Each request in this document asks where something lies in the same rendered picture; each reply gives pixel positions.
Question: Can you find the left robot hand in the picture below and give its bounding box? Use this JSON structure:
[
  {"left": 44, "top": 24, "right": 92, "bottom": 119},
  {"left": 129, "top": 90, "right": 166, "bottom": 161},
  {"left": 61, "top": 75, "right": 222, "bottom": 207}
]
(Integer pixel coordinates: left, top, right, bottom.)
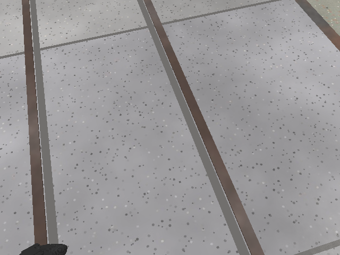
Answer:
[{"left": 19, "top": 243, "right": 67, "bottom": 255}]

